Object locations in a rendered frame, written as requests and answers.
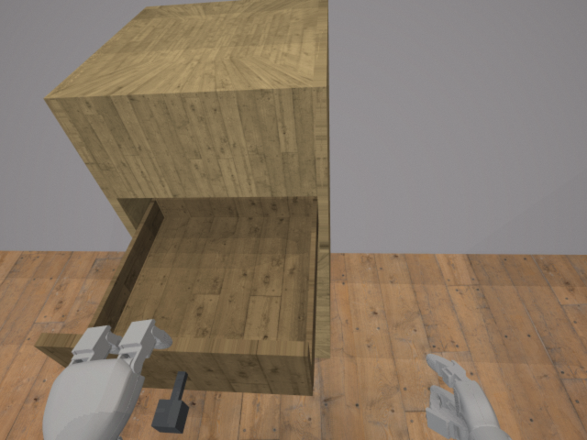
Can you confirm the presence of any handle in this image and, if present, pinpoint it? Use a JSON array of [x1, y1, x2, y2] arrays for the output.
[[151, 371, 189, 434]]

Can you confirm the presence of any robot left hand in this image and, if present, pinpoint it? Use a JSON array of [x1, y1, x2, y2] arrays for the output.
[[42, 319, 172, 440]]

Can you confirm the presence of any cabinet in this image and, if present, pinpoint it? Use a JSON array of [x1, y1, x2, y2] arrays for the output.
[[43, 0, 330, 358]]

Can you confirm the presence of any drawer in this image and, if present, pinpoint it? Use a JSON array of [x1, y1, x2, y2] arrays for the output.
[[34, 196, 318, 396]]

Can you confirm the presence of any robot right hand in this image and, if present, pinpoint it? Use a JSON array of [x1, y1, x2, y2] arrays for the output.
[[426, 354, 501, 440]]

